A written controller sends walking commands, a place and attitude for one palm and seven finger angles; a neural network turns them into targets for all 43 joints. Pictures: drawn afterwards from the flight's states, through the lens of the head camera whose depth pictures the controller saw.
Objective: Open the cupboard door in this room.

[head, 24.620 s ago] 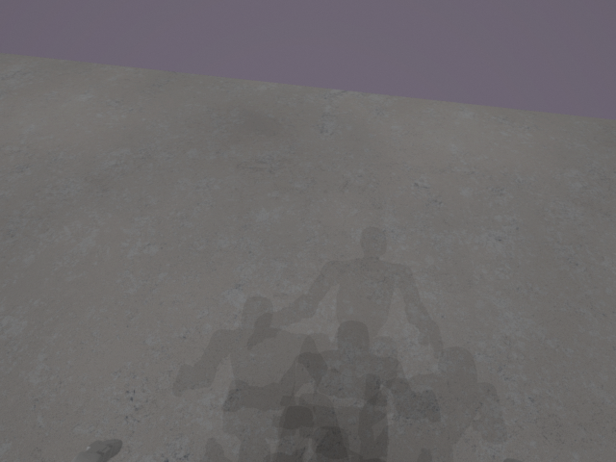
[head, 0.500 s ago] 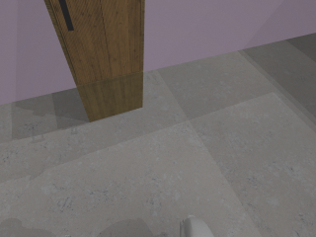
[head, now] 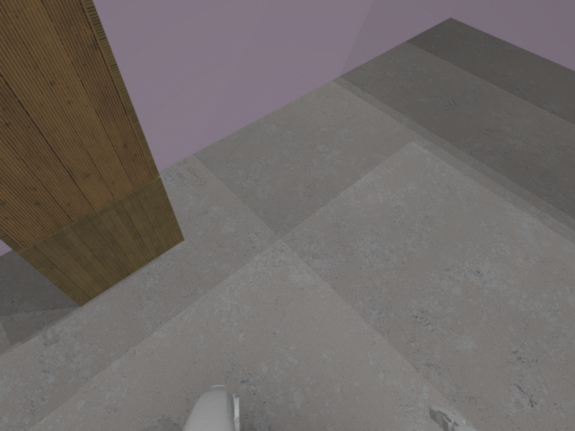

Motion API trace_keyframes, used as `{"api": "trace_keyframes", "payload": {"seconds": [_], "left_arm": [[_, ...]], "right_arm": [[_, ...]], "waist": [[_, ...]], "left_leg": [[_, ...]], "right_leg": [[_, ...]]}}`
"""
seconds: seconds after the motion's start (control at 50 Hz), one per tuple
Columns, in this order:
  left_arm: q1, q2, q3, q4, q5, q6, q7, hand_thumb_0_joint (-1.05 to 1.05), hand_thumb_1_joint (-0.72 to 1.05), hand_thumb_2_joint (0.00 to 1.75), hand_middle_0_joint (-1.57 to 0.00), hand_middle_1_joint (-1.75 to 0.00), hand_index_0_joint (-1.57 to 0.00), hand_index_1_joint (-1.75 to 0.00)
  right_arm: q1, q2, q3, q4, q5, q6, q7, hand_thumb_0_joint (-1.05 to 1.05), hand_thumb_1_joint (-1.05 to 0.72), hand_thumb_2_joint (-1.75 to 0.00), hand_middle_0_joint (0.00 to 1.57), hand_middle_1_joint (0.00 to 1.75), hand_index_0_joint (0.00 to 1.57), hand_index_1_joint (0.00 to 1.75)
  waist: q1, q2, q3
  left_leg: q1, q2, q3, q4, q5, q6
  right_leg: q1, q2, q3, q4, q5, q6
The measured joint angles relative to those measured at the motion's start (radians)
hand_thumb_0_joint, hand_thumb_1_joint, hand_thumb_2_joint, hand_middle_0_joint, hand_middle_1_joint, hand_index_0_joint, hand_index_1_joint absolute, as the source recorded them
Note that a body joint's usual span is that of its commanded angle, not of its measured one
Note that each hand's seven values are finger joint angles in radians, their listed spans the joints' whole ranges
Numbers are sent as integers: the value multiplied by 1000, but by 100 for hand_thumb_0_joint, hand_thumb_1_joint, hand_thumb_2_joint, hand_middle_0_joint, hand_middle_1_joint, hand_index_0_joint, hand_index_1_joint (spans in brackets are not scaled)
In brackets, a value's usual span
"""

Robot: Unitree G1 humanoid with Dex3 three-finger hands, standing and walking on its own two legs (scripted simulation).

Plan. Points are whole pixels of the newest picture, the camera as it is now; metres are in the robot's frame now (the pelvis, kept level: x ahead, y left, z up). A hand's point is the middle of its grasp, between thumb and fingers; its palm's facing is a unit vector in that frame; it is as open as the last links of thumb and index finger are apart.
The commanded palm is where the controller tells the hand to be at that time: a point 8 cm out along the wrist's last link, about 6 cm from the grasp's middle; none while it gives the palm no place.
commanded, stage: walk to a spot facing it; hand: left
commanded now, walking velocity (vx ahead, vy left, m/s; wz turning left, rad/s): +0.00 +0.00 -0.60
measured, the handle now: out of the picture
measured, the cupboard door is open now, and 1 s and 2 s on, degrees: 0 0 0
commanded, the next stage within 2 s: turn to face it in 0.18 s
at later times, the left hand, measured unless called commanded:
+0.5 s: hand (172, 348) +0.26 +0.21 -0.16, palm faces -0.23 -0.95 -0.19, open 7.4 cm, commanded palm none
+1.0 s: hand (113, 420) +0.15 +0.28 -0.18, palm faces +0.14 -0.96 -0.26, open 7.4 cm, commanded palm none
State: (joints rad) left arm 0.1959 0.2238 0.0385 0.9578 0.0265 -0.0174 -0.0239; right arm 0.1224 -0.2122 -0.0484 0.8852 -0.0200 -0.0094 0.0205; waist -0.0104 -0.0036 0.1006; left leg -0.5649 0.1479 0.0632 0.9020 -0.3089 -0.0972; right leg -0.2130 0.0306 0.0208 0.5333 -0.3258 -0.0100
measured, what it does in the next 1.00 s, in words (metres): walks ahead: left foot, then right foot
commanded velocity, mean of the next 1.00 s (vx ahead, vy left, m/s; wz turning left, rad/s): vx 0.00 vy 0.00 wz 0.30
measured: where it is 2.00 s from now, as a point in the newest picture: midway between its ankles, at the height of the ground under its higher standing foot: outside the picture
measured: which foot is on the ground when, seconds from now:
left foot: up 0.00-0.08, down 0.10-0.58, up 0.60-0.94, down 0.96-1.00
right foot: down 0.00-0.10, up 0.12-0.54, down 0.56-0.96, up 0.98-1.00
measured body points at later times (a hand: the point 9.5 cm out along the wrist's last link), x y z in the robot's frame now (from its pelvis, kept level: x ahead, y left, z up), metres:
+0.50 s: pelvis +0.11 +0.05 +0.01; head +0.15 +0.06 +0.46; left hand +0.27 +0.26 -0.14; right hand +0.04 -0.18 -0.13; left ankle +0.13 +0.14 -0.73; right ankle +0.09 -0.09 -0.70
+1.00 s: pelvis +0.09 +0.06 -0.02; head +0.13 +0.08 +0.43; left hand +0.14 +0.33 -0.16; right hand +0.21 -0.20 -0.14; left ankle +0.10 +0.18 -0.73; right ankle +0.10 -0.08 -0.72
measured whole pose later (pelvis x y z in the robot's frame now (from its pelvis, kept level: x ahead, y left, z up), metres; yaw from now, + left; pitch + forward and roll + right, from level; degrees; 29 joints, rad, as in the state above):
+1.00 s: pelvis +0.09 +0.06 -0.02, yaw +7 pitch +0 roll +0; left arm 0.17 0.26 0.07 0.96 0.02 0.04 0.02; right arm 0.17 -0.25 -0.09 0.93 -0.02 0.03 0.03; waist -0.01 -0.04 0.08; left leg -0.36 0.06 0.12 0.69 -0.31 -0.01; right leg -0.34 -0.21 -0.25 0.81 -0.47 0.07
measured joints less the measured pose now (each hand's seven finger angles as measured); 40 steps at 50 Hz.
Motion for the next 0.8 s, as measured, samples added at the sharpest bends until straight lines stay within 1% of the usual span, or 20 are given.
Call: {"api": "trace_keyframes", "payload": {"seconds": [0.04,0.08,0.1,0.12,0.14,0.16,0.2,0.24,0.28,0.34,0.38,0.48,0.54,0.56,0.6,0.64,0.68,0.72,0.76,0.8], "left_arm": [[22,7,7,7,1,5,-1,0,90,90,-20,-30,-20,-30],[45,16,16,11,-2,14,1,1,90,90,-20,-30,-20,-30],[54,24,22,13,-5,20,3,1,90,90,-20,-30,-20,-30],[54,33,28,17,-10,28,5,1,90,90,-20,-30,-20,-30],[55,38,33,21,-11,35,9,1,90,90,-20,-30,-20,-30],[57,42,38,26,-10,42,10,1,91,90,-20,-30,-20,-30],[55,48,45,28,-5,50,3,1,91,90,-20,-30,-19,-30],[48,52,50,17,-3,55,-5,1,91,90,-20,-29,-19,-30],[39,51,53,2,-3,60,-7,1,91,90,-19,-29,-19,-30],[18,45,51,-10,-2,65,-3,1,91,90,-19,-29,-19,-30],[-3,36,45,-7,-1,63,5,1,91,90,-19,-29,-19,-30],[-75,1,8,22,-3,43,28,0,91,90,-19,-29,-19,-30],[-108,-29,-13,34,-8,31,34,0,91,90,-19,-29,-19,-30],[-113,-38,-18,36,-10,25,35,0,91,90,-19,-29,-19,-30],[-122,-71,-27,45,-9,11,41,0,91,90,-19,-29,-19,-30],[-114,-93,-32,39,-8,-1,41,0,91,90,-20,-29,-19,-30],[-104,-107,-34,32,-7,-2,42,0,91,90,-20,-30,-20,-30],[-96,-113,-24,23,-13,-1,48,0,91,90,-20,-30,-20,-30],[-92,-105,-15,10,-10,-2,53,-2,92,90,-20,-30,-20,-30],[-86,-89,-9,5,-4,3,53,-2,92,90,-20,-30,-20,-30]], "right_arm": [[-20,0,1,-17,3,-9,2,1,-91,-90,19,30,20,30],[-28,-2,5,-28,4,-21,-1,1,-91,-90,19,30,20,30],[-29,-2,8,-32,1,-31,-4,1,-91,-90,20,30,20,30],[-32,3,11,-35,-3,-37,-7,1,-91,-90,20,30,20,30],[-34,6,18,-36,-6,-39,-9,1,-91,-90,20,30,20,30],[-32,9,24,-36,-7,-37,-10,1,-91,-90,20,30,20,30],[-18,19,29,-33,-9,-33,-15,1,-91,-90,20,30,20,30],[3,31,31,-22,-9,-30,-19,1,-91,-90,20,30,20,30],[27,40,30,-6,-7,-28,-23,1,-90,-90,20,30,20,30],[70,49,23,25,-4,-26,-28,1,-91,-90,20,30,20,30],[101,47,13,52,-5,-28,-32,0,-92,-90,20,30,20,30],[188,50,6,143,-6,-22,-30,1,-92,-90,20,30,20,30],[236,60,3,196,-3,-3,-27,1,-91,-90,20,30,20,30],[251,64,1,209,0,3,-25,1,-91,-90,20,30,20,30],[263,60,-3,231,6,19,-20,1,-91,-90,20,30,20,30],[265,64,-6,235,9,46,-17,1,-91,-90,19,30,20,30],[254,68,-11,229,9,64,-13,1,-91,-90,19,30,20,30],[235,67,-18,214,9,70,-9,1,-91,-90,19,30,20,30],[211,62,-24,196,6,73,-5,1,-91,-90,19,30,20,30],[181,52,-31,173,4,75,-1,1,-91,-90,19,30,20,30]], "waist": [[18,-8,-7],[34,-17,-18],[40,-25,-23],[48,-38,-20],[57,-41,-18],[60,-40,-19],[57,-34,-20],[55,-34,-17],[51,-31,-17],[32,-25,-17],[11,-23,-20],[-40,-24,-30],[-59,-23,-42],[-61,-24,-48],[-69,14,-46],[-72,27,-51],[-67,26,-50],[-61,29,-44],[-52,29,-40],[-43,25,-37]], "left_leg": [[35,-21,7,-102,12,4],[104,-44,23,-229,56,8],[129,-52,35,-263,85,39],[129,-53,52,-238,79,77],[135,-44,71,-215,59,105],[149,-33,88,-210,40,122],[193,-20,117,-245,31,133],[240,-16,147,-305,44,134],[279,-13,176,-357,56,137],[317,-13,207,-406,63,140],[333,-19,216,-424,63,142],[350,-48,205,-435,55,136],[343,-68,186,-410,39,124],[336,-76,181,-392,29,118],[318,-63,149,-345,11,103],[270,-77,96,-226,-127,77],[205,-92,50,-49,-187,61],[151,-91,25,81,-179,49],[121,-84,15,134,-165,38],[113,-76,17,127,-157,30]], "right_leg": [[16,-4,21,10,-26,15],[26,-8,43,42,-67,34],[15,-10,57,87,-92,32],[-18,-12,63,186,-156,29],[-63,-6,59,314,-210,29],[-110,-2,44,437,-230,30],[-185,-17,-4,609,-198,38],[-245,-43,-39,689,-134,51],[-289,-64,-58,714,-84,65],[-322,-86,-66,686,-37,79],[-314,-93,-62,616,-25,81],[-196,-105,-74,296,-16,71],[-97,-99,-97,97,17,66],[-61,-99,-108,26,61,63],[-33,-87,-138,-4,51,20],[-31,-99,-159,9,30,1],[-20,-117,-178,1,29,-4],[-10,-131,-202,-9,34,-3],[-6,-146,-226,-9,35,2],[-7,-162,-247,-1,32,7]]}}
